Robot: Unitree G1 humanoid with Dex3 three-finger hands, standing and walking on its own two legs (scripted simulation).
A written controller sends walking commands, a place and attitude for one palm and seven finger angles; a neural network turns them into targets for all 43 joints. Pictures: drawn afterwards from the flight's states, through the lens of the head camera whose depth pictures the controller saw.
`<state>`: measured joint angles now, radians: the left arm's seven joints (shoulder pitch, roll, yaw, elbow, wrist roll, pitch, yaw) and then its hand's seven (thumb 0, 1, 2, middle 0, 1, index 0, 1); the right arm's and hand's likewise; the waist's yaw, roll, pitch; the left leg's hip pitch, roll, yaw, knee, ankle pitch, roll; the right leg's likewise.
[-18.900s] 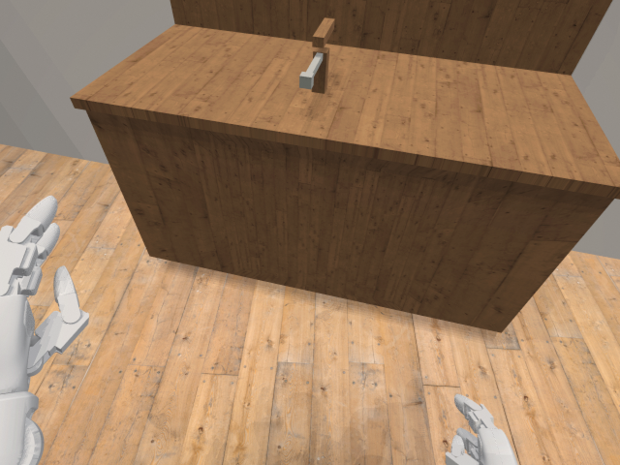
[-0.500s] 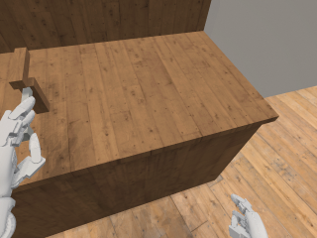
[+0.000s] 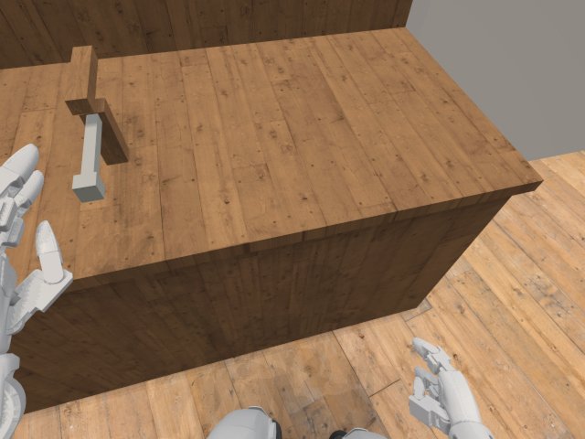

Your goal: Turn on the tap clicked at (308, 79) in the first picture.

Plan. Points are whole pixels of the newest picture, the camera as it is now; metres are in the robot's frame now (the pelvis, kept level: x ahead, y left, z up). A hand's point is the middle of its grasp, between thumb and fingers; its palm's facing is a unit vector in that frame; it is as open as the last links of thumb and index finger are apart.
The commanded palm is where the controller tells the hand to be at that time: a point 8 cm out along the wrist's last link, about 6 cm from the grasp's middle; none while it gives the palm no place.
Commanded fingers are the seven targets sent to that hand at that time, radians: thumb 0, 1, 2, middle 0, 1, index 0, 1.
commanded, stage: come to a stop and stand still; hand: left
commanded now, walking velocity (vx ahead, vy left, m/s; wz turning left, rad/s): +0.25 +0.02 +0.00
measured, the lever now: (89, 187) +0.37 +0.32 +0.10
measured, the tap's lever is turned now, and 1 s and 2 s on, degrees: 0 0 0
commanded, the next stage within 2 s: look again from close up in 1.76 s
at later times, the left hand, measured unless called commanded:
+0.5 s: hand (27, 320) +0.17 +0.24 +0.19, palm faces +0.30 -0.87 -0.40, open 7.4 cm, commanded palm +0.13 +0.29 +0.19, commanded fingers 0.00 0.90 0.90 -0.20 -0.30 -0.20 -0.30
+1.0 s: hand out of the picture +0.14 +0.30 +0.16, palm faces +0.34 -0.87 -0.34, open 7.4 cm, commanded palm +0.09 +0.34 +0.19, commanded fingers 0.00 0.90 0.90 -0.20 -0.30 -0.20 -0.30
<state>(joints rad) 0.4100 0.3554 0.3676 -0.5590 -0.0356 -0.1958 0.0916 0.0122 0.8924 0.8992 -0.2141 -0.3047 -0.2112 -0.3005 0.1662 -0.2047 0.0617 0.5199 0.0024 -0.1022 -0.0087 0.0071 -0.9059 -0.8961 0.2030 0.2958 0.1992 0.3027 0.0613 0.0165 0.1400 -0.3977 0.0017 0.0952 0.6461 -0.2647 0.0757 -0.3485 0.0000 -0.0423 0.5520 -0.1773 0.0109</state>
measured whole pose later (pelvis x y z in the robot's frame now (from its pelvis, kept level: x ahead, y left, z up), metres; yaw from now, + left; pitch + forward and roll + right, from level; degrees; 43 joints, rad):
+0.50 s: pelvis -0.05 +0.02 +0.01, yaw -4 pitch -4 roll -2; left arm 0.46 0.38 0.34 -0.49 -0.04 -0.17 0.08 0.01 0.89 0.90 -0.21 -0.30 -0.21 -0.30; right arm 0.25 -0.21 0.02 0.61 0.03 -0.07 0.02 0.01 -0.91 -0.90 0.20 0.30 0.20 0.30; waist 0.01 0.03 0.02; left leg -0.43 -0.02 0.03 0.92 -0.37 0.02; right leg -0.22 0.08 -0.06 0.50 -0.23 -0.08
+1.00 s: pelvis -0.09 +0.07 +0.01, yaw -4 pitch -4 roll -2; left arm 0.44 0.32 0.34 -0.43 -0.04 -0.15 0.12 0.01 0.89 0.90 -0.21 -0.30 -0.21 -0.30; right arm 0.25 -0.20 0.02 0.62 0.01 -0.12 -0.03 0.01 -0.91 -0.90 0.20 0.30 0.20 0.30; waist 0.02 0.01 0.06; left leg -0.24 -0.02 0.01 0.58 -0.27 0.05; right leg -0.28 0.02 -0.02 0.50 -0.22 -0.01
